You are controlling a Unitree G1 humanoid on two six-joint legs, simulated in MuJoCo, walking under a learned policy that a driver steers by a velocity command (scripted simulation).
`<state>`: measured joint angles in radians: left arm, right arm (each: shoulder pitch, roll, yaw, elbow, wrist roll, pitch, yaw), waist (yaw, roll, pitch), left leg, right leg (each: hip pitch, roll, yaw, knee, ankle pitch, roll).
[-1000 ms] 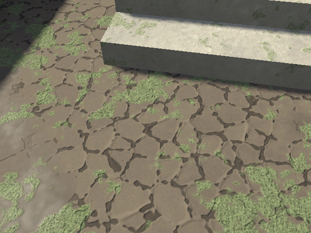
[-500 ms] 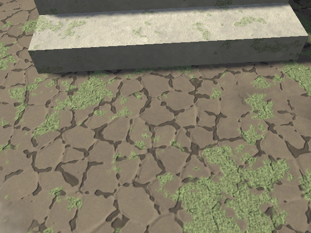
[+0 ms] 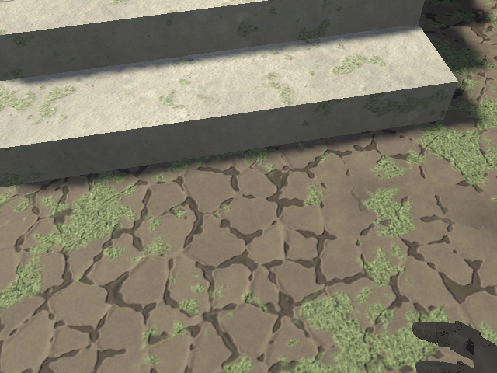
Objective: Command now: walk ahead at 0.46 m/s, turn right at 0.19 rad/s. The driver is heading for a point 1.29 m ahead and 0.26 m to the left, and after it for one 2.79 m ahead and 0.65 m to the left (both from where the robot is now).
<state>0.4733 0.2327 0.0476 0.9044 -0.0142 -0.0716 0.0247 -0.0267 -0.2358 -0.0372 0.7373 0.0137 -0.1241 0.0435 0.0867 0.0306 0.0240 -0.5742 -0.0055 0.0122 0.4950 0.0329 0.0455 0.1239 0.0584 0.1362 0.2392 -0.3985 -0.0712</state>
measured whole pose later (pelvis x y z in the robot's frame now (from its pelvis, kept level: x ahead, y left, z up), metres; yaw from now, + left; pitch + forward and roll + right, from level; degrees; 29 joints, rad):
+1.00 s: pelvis +0.53 -0.02 +0.01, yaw +14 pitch +1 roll -2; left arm 0.35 0.24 0.06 0.91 0.03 -0.11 0.00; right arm 0.11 -0.25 -0.05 0.74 -0.04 -0.01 0.08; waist 0.05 0.03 0.04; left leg -0.61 0.08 0.06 0.69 -0.04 0.06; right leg 0.04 0.00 -0.26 0.26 -0.30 0.00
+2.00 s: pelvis +0.80 +0.05 +0.02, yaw +31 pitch -1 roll +0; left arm 0.24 0.19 -0.01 0.94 0.01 -0.05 0.03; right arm 0.19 -0.24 -0.02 0.97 -0.02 0.00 -0.02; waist 0.00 0.04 0.06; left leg -0.24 0.01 -0.03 0.51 -0.24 -0.01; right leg -0.13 0.04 -0.03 0.38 -0.23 -0.05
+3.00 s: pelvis +0.84 +0.12 +0.01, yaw +31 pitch -1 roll +0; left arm 0.37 0.23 0.03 1.10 0.02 -0.03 0.01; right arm 0.23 -0.22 -0.03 1.08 -0.02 -0.08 0.00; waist 0.00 -0.04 0.01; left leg -0.15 -0.05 0.04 0.48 -0.31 0.06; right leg -0.13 -0.01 0.01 0.59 -0.41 -0.04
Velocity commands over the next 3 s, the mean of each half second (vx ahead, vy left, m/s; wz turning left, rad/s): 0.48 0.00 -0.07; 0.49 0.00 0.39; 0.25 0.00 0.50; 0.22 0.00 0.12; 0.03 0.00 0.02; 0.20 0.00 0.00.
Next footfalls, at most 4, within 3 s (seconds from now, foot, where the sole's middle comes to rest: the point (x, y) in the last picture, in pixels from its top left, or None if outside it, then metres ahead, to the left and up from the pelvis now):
0.04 left None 0.21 0.11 -0.77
0.56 right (345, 364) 0.49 -0.14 -0.77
1.08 left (251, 283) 0.70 0.12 -0.77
1.70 right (297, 237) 0.87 -0.01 -0.77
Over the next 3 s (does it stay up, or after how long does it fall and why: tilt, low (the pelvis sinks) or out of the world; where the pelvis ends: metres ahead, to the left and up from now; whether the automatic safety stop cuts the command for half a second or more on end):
stays up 0.84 0.12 0.01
